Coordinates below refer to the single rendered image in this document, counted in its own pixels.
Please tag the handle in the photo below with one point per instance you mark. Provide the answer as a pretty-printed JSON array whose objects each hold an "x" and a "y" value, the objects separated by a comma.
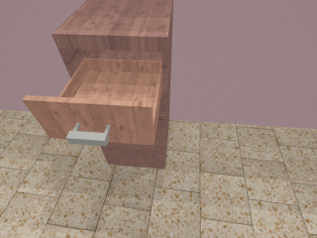
[{"x": 88, "y": 138}]

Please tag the drawer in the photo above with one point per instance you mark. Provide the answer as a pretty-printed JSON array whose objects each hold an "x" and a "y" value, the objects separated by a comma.
[{"x": 122, "y": 93}]

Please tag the cabinet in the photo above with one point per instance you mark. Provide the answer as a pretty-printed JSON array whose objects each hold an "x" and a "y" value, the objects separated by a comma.
[{"x": 124, "y": 30}]

